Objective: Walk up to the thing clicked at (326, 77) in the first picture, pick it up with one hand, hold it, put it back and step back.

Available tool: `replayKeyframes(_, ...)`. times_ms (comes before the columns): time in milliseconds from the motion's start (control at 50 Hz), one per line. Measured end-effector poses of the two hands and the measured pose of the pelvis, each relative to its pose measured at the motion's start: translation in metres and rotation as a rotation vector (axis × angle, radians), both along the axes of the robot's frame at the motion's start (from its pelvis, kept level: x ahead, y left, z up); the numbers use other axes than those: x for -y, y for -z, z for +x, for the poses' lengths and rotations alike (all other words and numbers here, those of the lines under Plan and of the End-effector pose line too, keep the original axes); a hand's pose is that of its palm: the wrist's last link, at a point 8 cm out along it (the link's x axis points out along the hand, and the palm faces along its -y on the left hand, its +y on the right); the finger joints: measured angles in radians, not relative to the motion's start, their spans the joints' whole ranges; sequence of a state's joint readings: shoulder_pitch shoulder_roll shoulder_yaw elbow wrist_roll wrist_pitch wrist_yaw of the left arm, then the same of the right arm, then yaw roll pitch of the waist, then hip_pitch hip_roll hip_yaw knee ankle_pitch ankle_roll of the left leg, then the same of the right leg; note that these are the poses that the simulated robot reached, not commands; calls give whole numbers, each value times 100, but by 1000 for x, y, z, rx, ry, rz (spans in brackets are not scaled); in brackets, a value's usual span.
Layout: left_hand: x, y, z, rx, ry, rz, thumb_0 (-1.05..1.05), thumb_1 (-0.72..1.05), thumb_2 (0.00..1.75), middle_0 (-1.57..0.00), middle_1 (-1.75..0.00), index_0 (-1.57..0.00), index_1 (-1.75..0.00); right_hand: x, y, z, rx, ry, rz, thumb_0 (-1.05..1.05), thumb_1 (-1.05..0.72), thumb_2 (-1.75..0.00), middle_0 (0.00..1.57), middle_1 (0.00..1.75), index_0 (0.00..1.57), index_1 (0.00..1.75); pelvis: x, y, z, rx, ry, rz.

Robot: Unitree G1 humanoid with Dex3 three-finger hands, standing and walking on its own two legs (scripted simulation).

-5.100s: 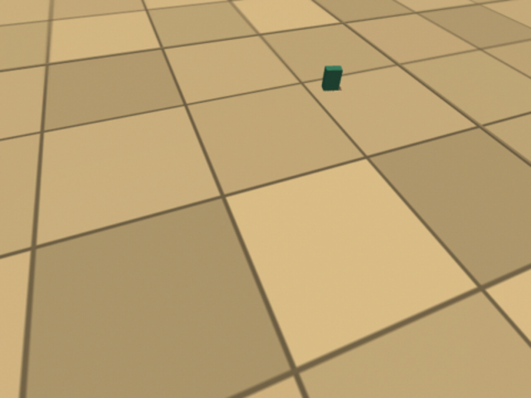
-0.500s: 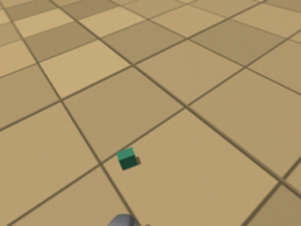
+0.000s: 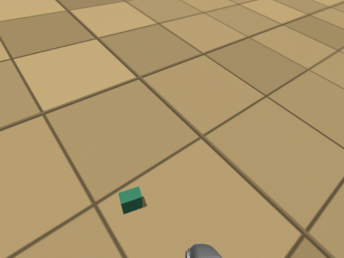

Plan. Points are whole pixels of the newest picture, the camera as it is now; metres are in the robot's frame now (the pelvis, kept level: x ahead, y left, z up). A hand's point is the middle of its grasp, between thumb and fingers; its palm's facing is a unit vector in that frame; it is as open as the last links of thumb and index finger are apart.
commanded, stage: walk up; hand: left
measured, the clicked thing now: (131, 200) +0.51 +0.15 -0.69
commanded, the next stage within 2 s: none
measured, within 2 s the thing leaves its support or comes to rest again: neither
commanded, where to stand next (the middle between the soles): +0.18 -0.04 m, yaw -2 degrees
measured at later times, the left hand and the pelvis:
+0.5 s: hand (70, 245) +0.18 +0.24 -0.13, palm faces -0.04 -0.91 -0.42, open 7.4 cm; pelvis +0.09 -0.03 +0.00, yaw -2 degrees
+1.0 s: hand out of the picture +0.15 +0.25 -0.16, palm faces +0.00 -0.94 -0.33, open 7.4 cm; pelvis +0.12 -0.01 +0.00, yaw +0 degrees
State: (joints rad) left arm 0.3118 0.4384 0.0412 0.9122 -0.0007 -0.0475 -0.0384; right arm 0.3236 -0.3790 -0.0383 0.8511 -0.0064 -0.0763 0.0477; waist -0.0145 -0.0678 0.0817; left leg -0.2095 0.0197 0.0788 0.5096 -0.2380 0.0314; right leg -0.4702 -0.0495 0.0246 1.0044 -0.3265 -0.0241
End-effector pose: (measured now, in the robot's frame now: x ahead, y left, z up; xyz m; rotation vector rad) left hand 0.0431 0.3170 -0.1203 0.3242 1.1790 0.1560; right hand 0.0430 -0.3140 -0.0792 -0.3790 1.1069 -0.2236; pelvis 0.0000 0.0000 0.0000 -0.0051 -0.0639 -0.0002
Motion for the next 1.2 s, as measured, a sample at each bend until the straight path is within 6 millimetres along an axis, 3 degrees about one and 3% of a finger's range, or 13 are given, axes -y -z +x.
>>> replayKeyframes(180,10,-18,69,-4,50,57,1,90,90,-21,-30,-20,-30,9,28,18,-74,50,54,1,-90,-90,21,30,20,30,9,3,46,-11,29,34)
replayKeyframes(280,28,-21,108,60,59,109,1,90,90,-21,-30,-20,-30,21,58,44,-105,63,90,1,-90,-90,21,30,20,30,26,16,66,-3,34,17)
replayKeyframes(360,41,-31,123,105,48,99,1,90,90,-21,-30,-20,-30,20,59,68,-100,30,112,1,-90,-90,20,30,20,30,31,10,76,5,32,42)
replayKeyframes(500,40,-34,129,104,36,90,1,90,90,-21,-30,-21,-30,25,49,96,-80,13,84,1,-90,-90,20,30,20,30,27,5,91,0,26,26)
replayKeyframes(640,19,3,134,70,-13,41,1,90,90,-21,-30,-21,-30,17,42,99,-103,33,2,1,-90,-90,20,30,20,30,12,18,98,10,12,12)
replayKeyframes(800,21,20,123,-31,-35,-30,1,90,90,-21,-30,-20,-30,-2,26,116,-94,15,-3,1,-90,-90,20,30,20,30,3,9,104,-5,17,-10)
replayKeyframes(1020,21,1,104,-118,-101,12,1,90,90,-21,-30,-20,-30,-13,33,178,-49,-37,73,1,-90,-90,21,30,20,30,10,0,123,-22,2,-9)
replayKeyframes(1200,25,-14,138,-80,-104,39,1,90,90,-21,-30,-20,-30,-12,35,206,-39,-33,101,1,-90,-90,20,30,20,30,15,-7,138,-29,-4,0)
